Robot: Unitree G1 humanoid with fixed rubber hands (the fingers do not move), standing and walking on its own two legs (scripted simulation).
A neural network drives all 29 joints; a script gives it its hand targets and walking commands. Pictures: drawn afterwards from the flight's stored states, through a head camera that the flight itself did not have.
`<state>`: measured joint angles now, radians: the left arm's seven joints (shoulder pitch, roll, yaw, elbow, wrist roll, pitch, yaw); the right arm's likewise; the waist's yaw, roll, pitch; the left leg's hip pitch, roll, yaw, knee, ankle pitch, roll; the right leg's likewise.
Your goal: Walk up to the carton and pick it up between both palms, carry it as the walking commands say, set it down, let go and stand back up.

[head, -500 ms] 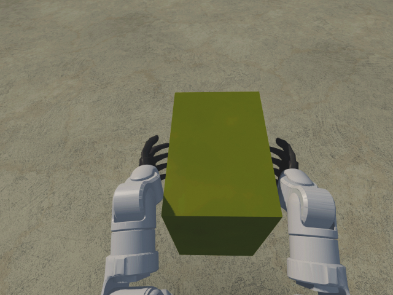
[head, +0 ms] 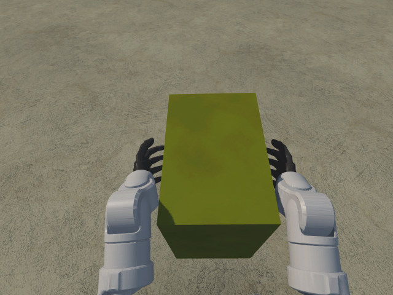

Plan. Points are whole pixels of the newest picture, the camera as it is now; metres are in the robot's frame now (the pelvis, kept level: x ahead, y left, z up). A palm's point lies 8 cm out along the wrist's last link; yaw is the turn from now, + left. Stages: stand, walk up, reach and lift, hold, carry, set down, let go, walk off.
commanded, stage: carry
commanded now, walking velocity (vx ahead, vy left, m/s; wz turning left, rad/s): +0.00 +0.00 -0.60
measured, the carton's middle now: (212, 182) +0.33 +0.02 +0.03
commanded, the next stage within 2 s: none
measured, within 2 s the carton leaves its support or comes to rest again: neither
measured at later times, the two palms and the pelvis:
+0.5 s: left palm (222, 196) +0.27 +0.01 +0.08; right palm (384, 241) +0.20 -0.25 +0.09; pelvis -0.06 -0.05 -0.01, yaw -17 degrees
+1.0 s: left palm (333, 256) +0.18 -0.17 +0.08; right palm out of the picture +0.02 -0.38 +0.08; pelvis -0.16 -0.09 -0.01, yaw -34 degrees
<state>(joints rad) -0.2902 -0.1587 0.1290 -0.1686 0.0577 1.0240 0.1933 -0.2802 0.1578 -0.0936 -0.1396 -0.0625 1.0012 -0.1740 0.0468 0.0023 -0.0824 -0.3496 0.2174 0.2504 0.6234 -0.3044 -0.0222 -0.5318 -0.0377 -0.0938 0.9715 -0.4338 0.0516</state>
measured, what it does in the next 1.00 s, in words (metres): walks backwards, turning right: right foot, then left foot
